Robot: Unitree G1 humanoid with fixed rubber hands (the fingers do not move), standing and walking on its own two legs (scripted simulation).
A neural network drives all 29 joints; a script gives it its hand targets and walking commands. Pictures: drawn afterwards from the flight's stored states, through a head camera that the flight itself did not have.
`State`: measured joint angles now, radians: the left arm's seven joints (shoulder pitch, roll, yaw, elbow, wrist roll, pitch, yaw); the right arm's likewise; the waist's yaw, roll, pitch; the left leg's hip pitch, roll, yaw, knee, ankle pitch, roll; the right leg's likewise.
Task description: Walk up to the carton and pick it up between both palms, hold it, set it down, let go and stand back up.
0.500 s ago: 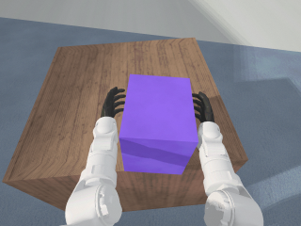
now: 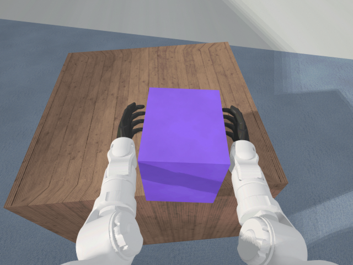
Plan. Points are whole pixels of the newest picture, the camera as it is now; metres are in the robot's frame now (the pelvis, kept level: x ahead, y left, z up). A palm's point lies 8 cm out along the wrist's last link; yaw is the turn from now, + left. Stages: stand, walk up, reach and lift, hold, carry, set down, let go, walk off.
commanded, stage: set down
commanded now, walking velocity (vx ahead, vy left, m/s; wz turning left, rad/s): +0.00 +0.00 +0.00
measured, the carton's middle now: (182, 146) +0.41 +0.01 +0.01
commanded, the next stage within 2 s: none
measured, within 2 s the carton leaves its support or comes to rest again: rests again in 0.14 s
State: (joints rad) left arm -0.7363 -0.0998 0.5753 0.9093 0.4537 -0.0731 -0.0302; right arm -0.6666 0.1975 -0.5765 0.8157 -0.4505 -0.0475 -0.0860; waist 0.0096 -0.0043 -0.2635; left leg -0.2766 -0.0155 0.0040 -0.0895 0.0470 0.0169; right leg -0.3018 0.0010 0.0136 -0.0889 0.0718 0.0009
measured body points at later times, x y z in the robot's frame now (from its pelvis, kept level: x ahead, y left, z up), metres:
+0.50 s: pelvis +0.01 +0.01 +0.00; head +0.06 +0.01 +0.44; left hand +0.42 +0.16 +0.04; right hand +0.41 -0.12 +0.04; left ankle -0.03 +0.11 -0.75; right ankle -0.02 -0.12 -0.75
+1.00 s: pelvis +0.00 +0.00 +0.00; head +0.06 +0.01 +0.44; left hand +0.43 +0.16 +0.04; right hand +0.42 -0.12 +0.03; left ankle -0.03 +0.11 -0.75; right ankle -0.02 -0.12 -0.75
